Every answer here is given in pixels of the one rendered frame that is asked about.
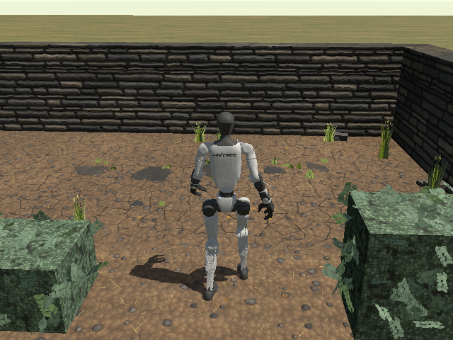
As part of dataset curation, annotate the robot right hand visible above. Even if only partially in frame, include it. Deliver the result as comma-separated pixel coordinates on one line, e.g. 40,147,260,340
258,201,274,220

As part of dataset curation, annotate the robot left hand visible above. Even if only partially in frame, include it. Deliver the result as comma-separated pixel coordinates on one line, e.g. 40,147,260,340
190,184,207,196

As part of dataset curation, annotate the robot left thigh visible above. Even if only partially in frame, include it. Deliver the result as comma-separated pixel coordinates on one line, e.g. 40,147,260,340
202,199,219,254

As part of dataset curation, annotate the left robot shin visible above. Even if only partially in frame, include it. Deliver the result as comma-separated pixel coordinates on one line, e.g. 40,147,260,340
205,240,217,291

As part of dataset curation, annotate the robot left forearm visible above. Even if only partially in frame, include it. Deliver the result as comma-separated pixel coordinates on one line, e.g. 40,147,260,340
190,169,200,189

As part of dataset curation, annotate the robot right forearm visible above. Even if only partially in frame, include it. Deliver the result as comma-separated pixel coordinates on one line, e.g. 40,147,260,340
254,172,271,204

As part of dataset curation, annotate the left robot upper arm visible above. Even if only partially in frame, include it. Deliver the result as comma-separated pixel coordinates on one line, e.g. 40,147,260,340
193,142,211,180

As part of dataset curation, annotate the right robot upper arm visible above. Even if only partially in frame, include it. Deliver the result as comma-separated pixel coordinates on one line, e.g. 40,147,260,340
240,142,260,183

